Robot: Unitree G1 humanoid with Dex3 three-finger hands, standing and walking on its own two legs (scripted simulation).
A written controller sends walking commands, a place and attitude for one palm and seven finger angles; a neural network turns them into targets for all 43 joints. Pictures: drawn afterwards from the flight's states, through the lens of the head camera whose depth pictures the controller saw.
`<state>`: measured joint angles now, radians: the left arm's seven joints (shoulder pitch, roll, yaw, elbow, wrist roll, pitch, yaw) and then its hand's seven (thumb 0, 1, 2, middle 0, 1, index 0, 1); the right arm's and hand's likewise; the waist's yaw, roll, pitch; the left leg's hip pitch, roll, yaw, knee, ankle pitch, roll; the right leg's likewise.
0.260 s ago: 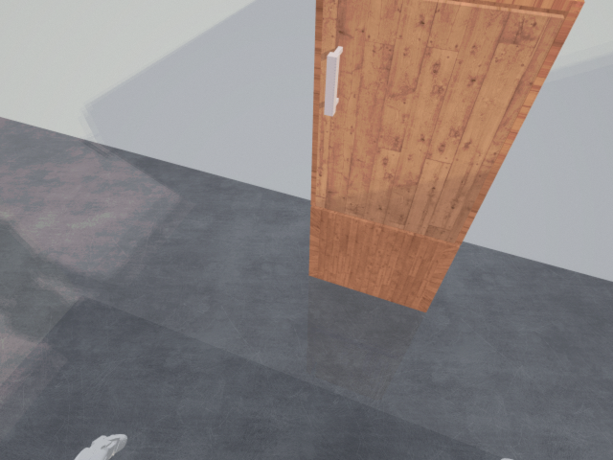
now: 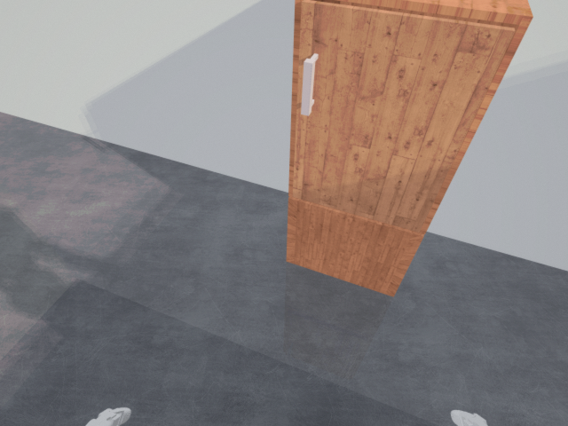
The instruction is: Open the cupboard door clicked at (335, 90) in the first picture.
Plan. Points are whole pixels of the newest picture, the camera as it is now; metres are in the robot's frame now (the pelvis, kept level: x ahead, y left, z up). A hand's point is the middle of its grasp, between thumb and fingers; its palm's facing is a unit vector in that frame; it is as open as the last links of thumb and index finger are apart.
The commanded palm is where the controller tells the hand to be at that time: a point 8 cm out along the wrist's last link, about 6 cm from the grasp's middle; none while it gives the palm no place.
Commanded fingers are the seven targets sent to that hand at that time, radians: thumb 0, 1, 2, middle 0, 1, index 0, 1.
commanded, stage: stand and wait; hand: left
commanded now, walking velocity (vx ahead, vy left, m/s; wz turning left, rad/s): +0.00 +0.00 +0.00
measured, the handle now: (310, 84) +0.85 +0.00 +0.08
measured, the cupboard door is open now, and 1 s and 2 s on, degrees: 0 0 0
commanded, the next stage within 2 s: look at it before walking up in 0.58 s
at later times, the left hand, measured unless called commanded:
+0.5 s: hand out of the picture +0.05 +0.24 -0.15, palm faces -0.02 -0.94 -0.34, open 7.4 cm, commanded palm none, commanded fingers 0.00 0.90 0.90 -0.20 -0.30 -0.20 -0.30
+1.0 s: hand out of the picture +0.06 +0.23 -0.15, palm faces -0.02 -0.94 -0.34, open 7.4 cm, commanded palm none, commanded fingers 0.00 0.90 0.90 -0.20 -0.30 -0.20 -0.30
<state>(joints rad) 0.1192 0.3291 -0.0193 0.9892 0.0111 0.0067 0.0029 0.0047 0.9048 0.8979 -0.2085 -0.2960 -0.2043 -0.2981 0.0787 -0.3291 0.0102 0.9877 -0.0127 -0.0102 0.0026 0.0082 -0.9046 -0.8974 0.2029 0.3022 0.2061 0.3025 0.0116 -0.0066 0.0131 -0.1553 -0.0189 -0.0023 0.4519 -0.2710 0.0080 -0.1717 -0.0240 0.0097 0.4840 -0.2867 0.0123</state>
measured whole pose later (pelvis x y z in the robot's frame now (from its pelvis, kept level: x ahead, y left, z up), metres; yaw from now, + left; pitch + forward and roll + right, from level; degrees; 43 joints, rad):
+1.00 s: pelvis -0.02 -0.01 +0.01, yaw +0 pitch -2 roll +0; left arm 0.13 0.34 -0.01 1.08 0.01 0.00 0.00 0.00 0.91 0.90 -0.21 -0.30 -0.20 -0.30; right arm 0.12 -0.34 0.01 1.11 -0.01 -0.01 0.00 0.01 -0.91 -0.90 0.20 0.30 0.21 0.30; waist 0.00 0.00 0.03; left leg -0.14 0.00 -0.01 0.36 -0.19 -0.01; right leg -0.15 0.00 0.00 0.39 -0.21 -0.01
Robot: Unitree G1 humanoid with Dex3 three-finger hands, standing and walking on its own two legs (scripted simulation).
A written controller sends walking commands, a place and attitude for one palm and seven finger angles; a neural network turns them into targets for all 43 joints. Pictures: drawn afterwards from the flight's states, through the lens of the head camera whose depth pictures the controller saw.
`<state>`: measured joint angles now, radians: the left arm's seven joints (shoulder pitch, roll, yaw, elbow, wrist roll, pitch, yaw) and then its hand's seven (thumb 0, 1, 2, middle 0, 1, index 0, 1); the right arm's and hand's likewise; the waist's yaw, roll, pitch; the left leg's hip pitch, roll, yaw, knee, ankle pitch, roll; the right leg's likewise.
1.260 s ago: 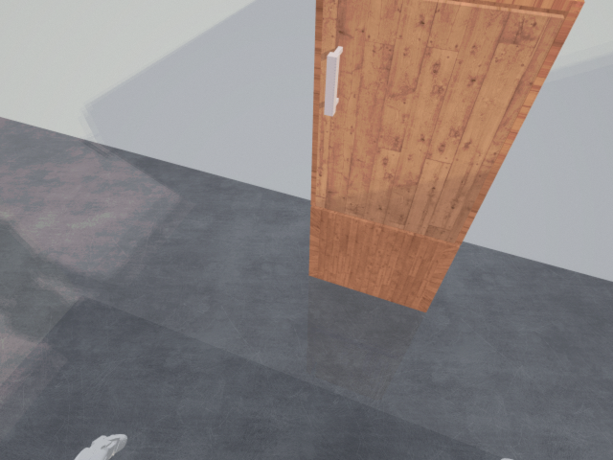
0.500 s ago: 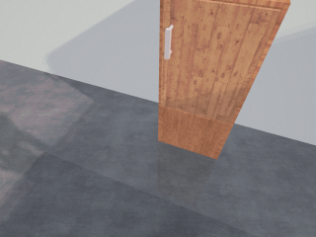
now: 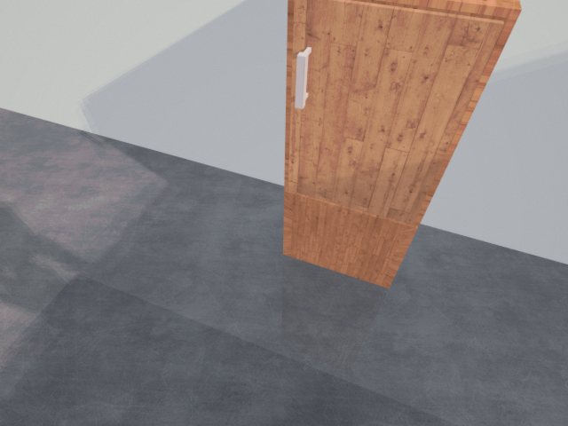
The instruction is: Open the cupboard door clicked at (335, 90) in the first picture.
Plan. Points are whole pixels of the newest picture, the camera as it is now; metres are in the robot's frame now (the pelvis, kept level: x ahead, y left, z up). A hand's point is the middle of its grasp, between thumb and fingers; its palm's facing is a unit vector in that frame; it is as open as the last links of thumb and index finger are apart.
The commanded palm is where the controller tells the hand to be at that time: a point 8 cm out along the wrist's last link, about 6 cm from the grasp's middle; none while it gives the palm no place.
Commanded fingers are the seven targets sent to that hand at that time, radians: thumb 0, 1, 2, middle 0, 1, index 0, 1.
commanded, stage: look at it before walking up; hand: left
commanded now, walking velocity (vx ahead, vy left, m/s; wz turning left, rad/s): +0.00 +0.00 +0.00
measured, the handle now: (304, 78) +0.87 +0.01 +0.07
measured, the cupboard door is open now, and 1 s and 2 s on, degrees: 0 0 0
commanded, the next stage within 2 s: turn to face it in 0.18 s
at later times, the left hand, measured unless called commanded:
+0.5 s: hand out of the picture +0.07 +0.23 -0.16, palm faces -0.05 -0.94 -0.33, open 7.4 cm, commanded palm none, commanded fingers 0.00 0.90 0.90 -0.20 -0.30 -0.20 -0.30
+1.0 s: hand out of the picture +0.04 +0.18 -0.17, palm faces -0.16 -0.96 -0.25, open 7.4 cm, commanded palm none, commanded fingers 0.00 0.90 0.90 -0.20 -0.30 -0.20 -0.30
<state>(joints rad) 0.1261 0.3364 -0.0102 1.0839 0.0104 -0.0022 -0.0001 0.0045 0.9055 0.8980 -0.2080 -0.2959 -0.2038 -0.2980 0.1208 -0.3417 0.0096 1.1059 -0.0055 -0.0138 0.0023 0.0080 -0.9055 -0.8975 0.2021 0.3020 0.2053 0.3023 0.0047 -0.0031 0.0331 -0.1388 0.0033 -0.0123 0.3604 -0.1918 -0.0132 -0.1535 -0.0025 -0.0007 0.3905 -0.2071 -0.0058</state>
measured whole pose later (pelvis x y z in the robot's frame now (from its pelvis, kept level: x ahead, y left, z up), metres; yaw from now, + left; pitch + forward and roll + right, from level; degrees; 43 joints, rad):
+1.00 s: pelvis -0.04 +0.00 -0.01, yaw -11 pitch +1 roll +2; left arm 0.25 0.20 0.03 0.94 0.03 0.05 0.02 0.00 0.91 0.90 -0.21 -0.30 -0.20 -0.30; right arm 0.16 -0.23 -0.05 0.96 0.00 0.03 -0.02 0.01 -0.91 -0.90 0.20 0.30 0.20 0.30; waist 0.02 -0.02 0.07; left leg -0.38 -0.01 0.01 0.86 -0.44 -0.03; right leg -0.36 0.08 0.18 0.52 -0.17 -0.02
